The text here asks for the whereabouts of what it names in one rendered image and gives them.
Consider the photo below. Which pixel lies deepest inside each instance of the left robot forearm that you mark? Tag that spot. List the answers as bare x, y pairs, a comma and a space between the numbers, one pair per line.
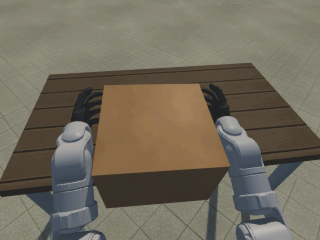
72, 182

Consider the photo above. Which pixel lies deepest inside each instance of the right robot forearm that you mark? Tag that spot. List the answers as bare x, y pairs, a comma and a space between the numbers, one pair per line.
252, 191

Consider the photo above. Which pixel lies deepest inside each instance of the carton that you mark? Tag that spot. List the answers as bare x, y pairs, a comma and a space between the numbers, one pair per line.
156, 144

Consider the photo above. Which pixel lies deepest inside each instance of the robot left hand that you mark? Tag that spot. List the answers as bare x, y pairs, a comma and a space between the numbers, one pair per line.
82, 106

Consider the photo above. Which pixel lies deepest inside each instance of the robot left upper arm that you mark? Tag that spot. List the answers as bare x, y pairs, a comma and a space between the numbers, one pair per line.
83, 235

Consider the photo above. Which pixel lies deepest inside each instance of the robot right hand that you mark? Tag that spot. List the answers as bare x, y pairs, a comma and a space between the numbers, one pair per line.
219, 107

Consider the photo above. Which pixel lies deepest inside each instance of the table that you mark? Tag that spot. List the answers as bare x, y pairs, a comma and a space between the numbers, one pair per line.
283, 138

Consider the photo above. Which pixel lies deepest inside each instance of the robot right upper arm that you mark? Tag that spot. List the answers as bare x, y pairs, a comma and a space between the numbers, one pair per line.
270, 228

